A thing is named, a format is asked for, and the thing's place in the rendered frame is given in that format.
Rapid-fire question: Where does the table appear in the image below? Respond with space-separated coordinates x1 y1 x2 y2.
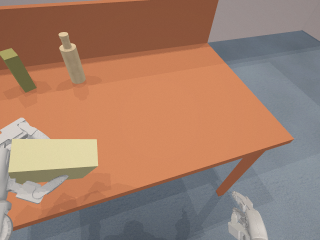
0 0 294 231

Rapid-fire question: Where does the right robot hand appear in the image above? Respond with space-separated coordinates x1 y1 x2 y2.
228 191 268 240

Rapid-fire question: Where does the sponge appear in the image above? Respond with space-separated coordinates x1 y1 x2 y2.
8 139 98 185

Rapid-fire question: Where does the left robot hand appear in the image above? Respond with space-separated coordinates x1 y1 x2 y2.
0 117 69 204

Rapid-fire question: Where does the robot left forearm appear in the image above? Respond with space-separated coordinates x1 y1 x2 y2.
0 200 13 240

